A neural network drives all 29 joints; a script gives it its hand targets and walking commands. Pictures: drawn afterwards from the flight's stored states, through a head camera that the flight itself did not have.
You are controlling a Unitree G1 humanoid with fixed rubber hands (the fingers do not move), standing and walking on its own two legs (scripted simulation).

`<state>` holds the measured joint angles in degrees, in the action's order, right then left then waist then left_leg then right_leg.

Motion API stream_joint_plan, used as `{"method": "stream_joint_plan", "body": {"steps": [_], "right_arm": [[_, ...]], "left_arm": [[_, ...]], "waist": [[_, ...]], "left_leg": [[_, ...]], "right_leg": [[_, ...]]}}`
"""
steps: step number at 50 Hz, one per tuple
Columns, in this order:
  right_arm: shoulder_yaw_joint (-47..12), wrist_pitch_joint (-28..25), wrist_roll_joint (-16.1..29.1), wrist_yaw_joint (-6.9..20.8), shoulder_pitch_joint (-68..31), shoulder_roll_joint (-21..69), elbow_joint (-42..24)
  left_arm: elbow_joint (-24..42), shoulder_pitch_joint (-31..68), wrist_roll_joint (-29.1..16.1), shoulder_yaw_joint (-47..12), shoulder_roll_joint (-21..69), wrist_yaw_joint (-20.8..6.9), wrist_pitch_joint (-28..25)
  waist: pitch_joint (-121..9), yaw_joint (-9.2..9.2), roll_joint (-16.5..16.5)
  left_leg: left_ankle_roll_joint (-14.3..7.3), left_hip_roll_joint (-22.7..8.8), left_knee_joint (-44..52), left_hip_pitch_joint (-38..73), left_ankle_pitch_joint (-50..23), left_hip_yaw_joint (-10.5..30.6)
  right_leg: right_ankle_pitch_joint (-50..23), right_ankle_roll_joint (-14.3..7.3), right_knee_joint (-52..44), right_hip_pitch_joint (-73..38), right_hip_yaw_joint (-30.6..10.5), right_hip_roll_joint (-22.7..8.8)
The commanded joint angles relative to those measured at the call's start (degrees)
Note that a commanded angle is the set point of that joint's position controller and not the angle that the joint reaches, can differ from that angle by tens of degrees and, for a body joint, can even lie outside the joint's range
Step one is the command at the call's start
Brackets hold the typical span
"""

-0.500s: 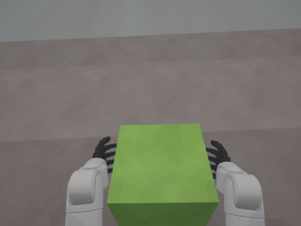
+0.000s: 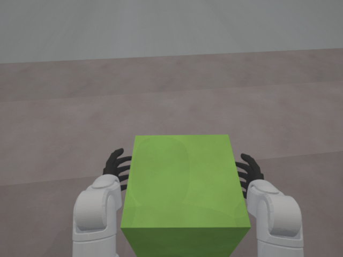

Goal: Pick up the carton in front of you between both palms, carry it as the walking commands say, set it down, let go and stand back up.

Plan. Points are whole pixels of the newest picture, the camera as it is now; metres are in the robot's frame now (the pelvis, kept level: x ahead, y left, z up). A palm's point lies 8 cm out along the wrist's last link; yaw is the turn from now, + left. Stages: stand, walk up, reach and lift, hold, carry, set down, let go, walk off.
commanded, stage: carry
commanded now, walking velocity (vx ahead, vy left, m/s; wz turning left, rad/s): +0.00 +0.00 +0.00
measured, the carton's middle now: (182, 201) +0.26 -0.01 +0.01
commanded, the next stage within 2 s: hold in 1.86 s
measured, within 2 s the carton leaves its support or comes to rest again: neither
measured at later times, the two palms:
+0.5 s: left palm (129, 116) +0.48 +0.14 +0.08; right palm (234, 115) +0.48 -0.16 +0.08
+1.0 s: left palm (129, 118) +0.50 +0.14 +0.06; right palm (229, 119) +0.50 -0.16 +0.05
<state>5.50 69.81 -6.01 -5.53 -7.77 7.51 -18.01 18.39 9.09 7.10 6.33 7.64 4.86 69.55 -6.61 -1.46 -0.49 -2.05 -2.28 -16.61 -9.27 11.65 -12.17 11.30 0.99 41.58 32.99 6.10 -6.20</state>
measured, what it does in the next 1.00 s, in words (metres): walks ahead: right foot, then left foot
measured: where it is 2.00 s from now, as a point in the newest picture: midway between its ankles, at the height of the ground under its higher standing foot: outside the picture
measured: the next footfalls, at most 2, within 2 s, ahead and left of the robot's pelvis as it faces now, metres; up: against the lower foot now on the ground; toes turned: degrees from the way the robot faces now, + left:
right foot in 0.14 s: +0.26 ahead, -0.13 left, +0.00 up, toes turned +13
left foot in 0.36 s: +0.21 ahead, +0.09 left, +0.00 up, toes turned +1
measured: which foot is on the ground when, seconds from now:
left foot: down 0.00-0.16, up 0.18-0.34, down 0.36-1.00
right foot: up 0.00-0.12, down 0.14-1.00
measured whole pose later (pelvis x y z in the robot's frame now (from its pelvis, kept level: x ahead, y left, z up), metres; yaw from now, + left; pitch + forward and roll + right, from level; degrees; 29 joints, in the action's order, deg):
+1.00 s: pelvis +0.24 -0.02 -0.02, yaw +2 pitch +3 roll +0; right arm 5.3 66.8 -8.0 -4.5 -7.1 7.4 -13.2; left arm 12.6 8.2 8.3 6.2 7.5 3.7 65.6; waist -7.7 -0.1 0.2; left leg -0.1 -3.3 -31.8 -13.0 22.0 -9.2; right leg 19.0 0.0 32.7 16.7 10.4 -4.2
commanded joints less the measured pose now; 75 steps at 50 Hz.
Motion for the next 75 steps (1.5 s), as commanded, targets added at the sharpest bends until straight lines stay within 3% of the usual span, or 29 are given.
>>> {"method": "stream_joint_plan", "body": {"steps": [1, 4, 6, 7, 8, 9, 10, 12, 13, 16, 17, 18, 19, 20, 21, 22, 25, 28, 34, 40, 46, 54, 63, 75], "right_arm": [[-40.7, -1.0, 25.3, 15.7, -31.1, 51.8, -8.2], [-40.0, -0.4, 23.6, 15.4, -27.5, 50.0, -6.2], [-39.6, -0.1, 22.7, 15.4, -26.4, 49.4, -4.6], [-39.3, 0.0, 22.2, 15.4, -26.1, 48.7, -3.8], [-39.6, 0.3, 22.4, 15.4, -27.7, 48.3, -3.7], [-40.4, 0.8, 23.0, 15.4, -28.3, 49.7, -3.7], [-41.1, 0.5, 23.3, 15.6, -28.5, 50.3, -3.9], [-41.8, -0.7, 24.2, 15.9, -32.2, 53.4, -5.3], [-42.2, -1.4, 24.5, 15.8, -33.7, 54.4, -6.5], [-43.3, -2.6, 24.6, 15.1, -33.3, 56.4, -8.9], [-43.3, -2.9, 24.4, 15.0, -32.4, 56.2, -9.6], [-43.1, -2.9, 24.2, 14.8, -31.7, 55.5, -10.2], [-42.9, -2.8, 24.1, 14.8, -31.5, 55.0, -10.7], [-42.5, -2.5, 23.9, 14.7, -32.2, 54.0, -11.0], [-41.9, -2.1, 23.6, 14.7, -31.7, 53.1, -10.4], [-41.2, -1.6, 23.3, 14.8, -29.9, 52.3, -9.0], [-39.3, -0.3, 21.8, 15.1, -25.3, 50.3, -3.8], [-38.9, 0.0, 21.4, 15.6, -25.9, 50.4, -0.9], [-40.0, -0.5, 23.5, 15.8, -32.5, 53.0, -3.1], [-40.4, -0.8, 23.5, 15.7, -30.9, 53.4, -3.8], [-41.5, -3.0, 22.1, 16.2, -28.6, 54.0, -1.7], [-40.9, -9.3, 19.5, 16.4, -29.7, 52.5, 0.6], [-34.8, -17.3, 13.4, 16.3, -27.5, 48.2, 9.2], [-25.2, -32.3, 5.9, 17.2, -35.7, 51.2, 24.4]], "left_arm": [[4.3, 25.8, -23.4, -41.5, 53.2, -13.6, -0.4], [3.0, 23.8, -23.3, -41.1, 51.2, -14.0, 0.5], [1.7, 22.8, -23.0, -40.7, 50.5, -14.5, 0.8], [0.9, 22.8, -22.7, -40.3, 50.2, -14.8, 1.0], [-0.2, 22.2, -22.5, -39.7, 49.7, -15.0, 1.1], [-2.8, 20.9, -21.9, -38.7, 49.7, -15.1, 0.5], [-2.5, 20.3, -22.4, -38.6, 51.4, -15.3, -0.2], [-0.1, 23.7, -23.4, -39.6, 55.5, -15.5, -1.4], [1.1, 25.1, -24.0, -40.1, 56.8, -15.5, -1.8], [4.3, 26.4, -25.0, -41.2, 57.7, -15.5, -2.6], [5.2, 26.2, -25.2, -41.5, 57.3, -15.5, -2.7], [5.8, 25.9, -25.2, -41.8, 56.7, -15.5, -2.7], [6.5, 26.0, -25.0, -42.0, 55.9, -15.5, -2.6], [7.1, 26.8, -25.2, -42.2, 55.1, -15.4, -2.3], [7.2, 27.0, -25.4, -42.4, 54.1, -15.3, -1.7], [6.3, 26.2, -25.2, -42.1, 53.1, -15.2, -1.1], [2.3, 23.1, -23.8, -41.3, 50.9, -15.1, 0.3], [-1.2, 23.1, -23.0, -40.7, 51.0, -15.4, 0.6], [-0.3, 28.4, -24.3, -40.8, 53.8, -15.6, 0.1], [-0.1, 26.1, -23.7, -40.7, 54.2, -15.3, -0.3], [-1.9, 24.2, -22.4, -41.9, 54.8, -15.8, -2.6], [-4.3, 25.1, -19.8, -41.5, 53.5, -16.1, -8.8], [-12.7, 22.6, -13.3, -34.7, 49.0, -16.0, -16.6], [-28.5, 30.5, -5.8, -24.8, 52.0, -17.0, -31.5]], "waist": [[-10.5, 0.36, 8.2], [-10.8, 0.25, 9.0], [-11.8, 1.07, 6.1], [-13.4, 1.28, 4.5], [-17.4, 2.00, -5.7], [-23.1, 2.90, -15.0], [-22.4, 2.70, -12.3], [-20.3, 2.19, -7.5], [-19.4, 2.05, -7.8], [-21.9, 1.86, -8.0], [-22.0, 1.52, -6.7], [-21.7, 1.53, -5.8], [-21.5, 1.32, -4.6], [-20.5, 1.79, -1.1], [-19.5, 1.74, 2.5], [-19.0, 1.63, 3.7], [-18.2, 1.48, 3.4], [-17.2, 1.44, 2.9], [-16.0, 1.38, 1.3], [-18.3, 1.38, 0.7], [-17.5, 1.36, 1.1], [-13.9, 1.28, 0.7], [-11.3, 1.41, 0.6], [-12.4, 1.56, 0.5]], "left_leg": [[-4.5, -12.3, 5.5, 9.3, -13.5, 6.7], [-2.0, -10.6, -2.2, 10.6, -26.3, 2.9], [1.6, -7.6, -12.5, 5.8, -26.5, -0.8], [4.1, -6.8, -17.7, -0.3, -20.2, -0.5], [5.9, -3.5, -28.4, -9.6, 1.0, 0.7], [6.1, 0.4, -35.9, -19.9, 19.0, 4.2], [5.8, -0.7, -37.5, -21.3, 23.3, 7.6], [4.0, -2.4, -28.0, -18.1, 23.6, 10.0], [3.7, -2.5, -21.7, -15.1, 21.4, 9.4], [3.5, -1.3, -11.7, -4.9, 9.0, 5.8], [3.6, -1.6, -6.4, -1.5, 0.8, 4.8], [3.6, -2.7, -4.1, 1.7, -5.6, 5.0], [3.6, -6.2, -2.9, 3.2, -8.3, 7.1], [3.2, -9.2, -6.4, 3.5, -17.2, 9.4], [2.8, -9.9, -9.1, 3.7, -21.9, 9.0], [2.8, -9.9, -10.0, 3.6, -24.7, 9.0], [2.9, -8.7, -12.2, 3.6, -34.2, 8.5], [2.9, -8.3, -13.5, 4.0, -39.6, 7.8], [2.9, -7.6, -13.6, 2.5, -35.9, 7.4], [2.5, -7.1, -14.8, 2.9, -33.5, 7.3], [2.1, -7.5, -14.5, 2.5, -30.7, 7.4], [1.6, -7.6, -11.9, -0.2, -17.3, 8.0], [1.2, -7.5, -8.8, -2.5, -7.7, 8.5], [0.7, -7.1, -7.1, -3.7, -1.9, 9.0]], "right_leg": [[-5.4, 0.1, -8.3, -2.1, 3.5, 2.0], [-11.2, -0.2, -14.2, -8.1, 6.0, 3.9], [-19.0, -0.2, -22.0, -21.2, 8.2, 5.0], [-28.5, -0.6, -21.3, -30.1, 3.5, -0.1], [-55.1, -4.3, -15.6, -41.7, -8.7, -11.2], [-58.0, -12.6, -15.3, -52.7, -17.5, -17.1], [-52.4, -13.7, -18.7, -49.0, -18.0, -17.7], [-38.5, -10.8, -22.5, -41.5, -13.1, -15.3], [-33.0, -9.2, -23.6, -38.1, -10.5, -13.8], [-25.6, -7.4, -22.9, -33.6, -3.3, -10.4], [-24.0, -6.4, -21.6, -32.0, -1.1, -9.2], [-20.1, -5.2, -20.5, -29.8, -0.2, -7.9], [-16.6, -3.5, -19.4, -28.5, 1.0, -7.0], [-16.2, -2.1, -17.4, -27.3, 1.7, -5.1], [-18.3, -1.5, -16.4, -26.4, 0.9, -4.6], [-20.4, -1.3, -14.8, -26.4, 0.8, -4.5], [-29.3, -0.6, -11.2, -26.1, 0.8, -4.2], [-29.7, -0.1, -9.8, -24.3, 1.4, -3.2], [-30.9, -0.2, -9.8, -25.1, 0.7, -3.2], [-32.9, -1.0, -8.8, -26.4, 0.1, -3.5], [-27.9, -1.2, -8.9, -25.3, -0.3, -3.5], [-18.8, -1.6, -11.8, -23.8, -1.1, -4.0], [-11.3, -1.7, -15.0, -22.5, -1.8, -4.1], [-5.5, -1.9, -16.5, -21.8, -2.2, -3.8]]}}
